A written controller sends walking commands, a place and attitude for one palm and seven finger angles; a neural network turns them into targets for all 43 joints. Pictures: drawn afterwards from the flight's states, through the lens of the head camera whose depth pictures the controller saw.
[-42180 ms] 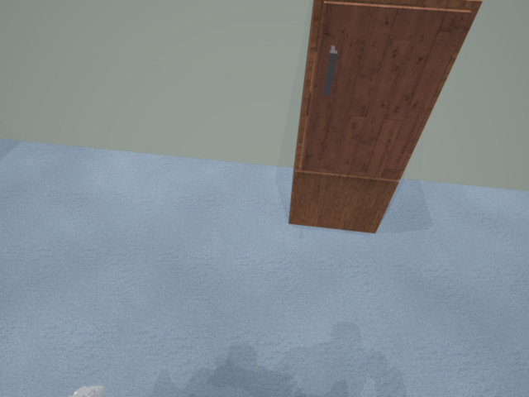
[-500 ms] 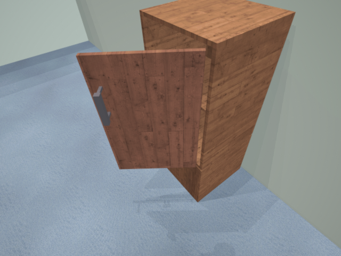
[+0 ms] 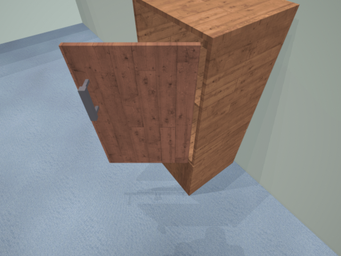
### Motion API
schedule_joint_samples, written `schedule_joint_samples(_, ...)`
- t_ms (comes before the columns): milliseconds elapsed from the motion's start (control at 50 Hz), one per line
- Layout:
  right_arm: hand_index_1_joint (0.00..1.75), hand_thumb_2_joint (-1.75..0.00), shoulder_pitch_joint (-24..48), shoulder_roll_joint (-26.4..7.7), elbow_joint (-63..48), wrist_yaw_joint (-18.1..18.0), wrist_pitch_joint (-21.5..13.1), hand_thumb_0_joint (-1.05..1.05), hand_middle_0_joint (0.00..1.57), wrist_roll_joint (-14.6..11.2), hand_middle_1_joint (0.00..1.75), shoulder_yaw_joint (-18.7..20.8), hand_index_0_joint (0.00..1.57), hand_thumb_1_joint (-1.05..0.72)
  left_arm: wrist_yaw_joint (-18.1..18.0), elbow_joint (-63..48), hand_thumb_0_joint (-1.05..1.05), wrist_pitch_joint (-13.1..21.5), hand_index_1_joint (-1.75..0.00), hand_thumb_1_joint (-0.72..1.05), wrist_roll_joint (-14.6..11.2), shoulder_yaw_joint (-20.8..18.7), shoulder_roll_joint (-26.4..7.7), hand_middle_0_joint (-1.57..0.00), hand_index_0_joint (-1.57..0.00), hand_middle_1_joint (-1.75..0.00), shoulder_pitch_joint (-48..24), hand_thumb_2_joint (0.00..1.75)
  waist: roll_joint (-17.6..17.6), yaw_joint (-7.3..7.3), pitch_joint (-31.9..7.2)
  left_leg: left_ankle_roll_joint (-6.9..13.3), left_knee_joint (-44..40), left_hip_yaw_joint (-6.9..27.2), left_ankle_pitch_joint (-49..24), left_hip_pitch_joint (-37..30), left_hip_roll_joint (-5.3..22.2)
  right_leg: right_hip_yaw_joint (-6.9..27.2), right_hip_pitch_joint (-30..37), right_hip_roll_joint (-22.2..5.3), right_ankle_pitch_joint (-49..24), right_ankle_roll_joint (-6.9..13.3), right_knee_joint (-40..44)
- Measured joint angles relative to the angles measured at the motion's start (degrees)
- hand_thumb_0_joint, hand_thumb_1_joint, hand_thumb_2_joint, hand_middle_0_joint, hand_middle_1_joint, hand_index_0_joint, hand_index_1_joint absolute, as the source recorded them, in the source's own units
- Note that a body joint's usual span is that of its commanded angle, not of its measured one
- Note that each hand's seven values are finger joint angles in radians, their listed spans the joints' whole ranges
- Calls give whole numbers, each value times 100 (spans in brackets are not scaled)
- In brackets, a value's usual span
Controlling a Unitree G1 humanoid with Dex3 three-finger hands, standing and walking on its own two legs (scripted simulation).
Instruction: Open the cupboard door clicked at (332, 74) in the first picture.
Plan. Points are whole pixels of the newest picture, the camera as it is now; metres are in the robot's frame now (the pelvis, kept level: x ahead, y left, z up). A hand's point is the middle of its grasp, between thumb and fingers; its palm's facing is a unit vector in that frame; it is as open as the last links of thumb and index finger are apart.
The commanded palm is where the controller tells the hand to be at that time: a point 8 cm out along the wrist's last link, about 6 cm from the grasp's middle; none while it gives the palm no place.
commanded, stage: come to a stop and stand still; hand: left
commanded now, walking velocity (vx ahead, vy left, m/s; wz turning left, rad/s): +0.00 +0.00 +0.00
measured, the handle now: (90, 100) +0.55 +0.29 +0.04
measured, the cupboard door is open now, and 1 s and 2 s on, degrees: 53 53 53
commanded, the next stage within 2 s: look again from close up in 0.44 s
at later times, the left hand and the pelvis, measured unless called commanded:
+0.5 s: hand out of the picture +0.02 +0.17 -0.17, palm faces +0.02 -0.98 -0.20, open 7.3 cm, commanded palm none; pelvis +0.02 +0.00 +0.00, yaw +0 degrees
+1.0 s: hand out of the picture +0.01 +0.16 -0.17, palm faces +0.02 -0.98 -0.19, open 7.3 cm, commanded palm none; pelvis +0.02 -0.01 +0.00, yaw +0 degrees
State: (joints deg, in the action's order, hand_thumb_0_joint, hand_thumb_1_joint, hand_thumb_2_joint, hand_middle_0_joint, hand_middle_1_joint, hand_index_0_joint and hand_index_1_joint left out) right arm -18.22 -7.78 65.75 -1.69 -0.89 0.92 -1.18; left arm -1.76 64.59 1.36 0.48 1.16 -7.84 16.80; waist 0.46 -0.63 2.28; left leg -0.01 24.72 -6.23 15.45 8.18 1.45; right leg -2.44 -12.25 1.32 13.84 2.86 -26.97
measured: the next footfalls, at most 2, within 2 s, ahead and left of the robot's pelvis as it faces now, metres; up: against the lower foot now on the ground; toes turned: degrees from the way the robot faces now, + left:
none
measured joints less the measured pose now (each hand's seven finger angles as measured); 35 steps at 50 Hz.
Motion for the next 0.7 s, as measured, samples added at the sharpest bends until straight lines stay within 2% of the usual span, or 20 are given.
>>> schedule_joint_samples(700,30,-90,193,32,-9,-55,-39,0,20,11,30,29,20,-91,-18,-41,1,4,-30,92,11,-68,-65,-20,-20,-30,-30,90,-44,61,-38,-58,-143,12,89,-239,45,-8,224,57,110,34,112)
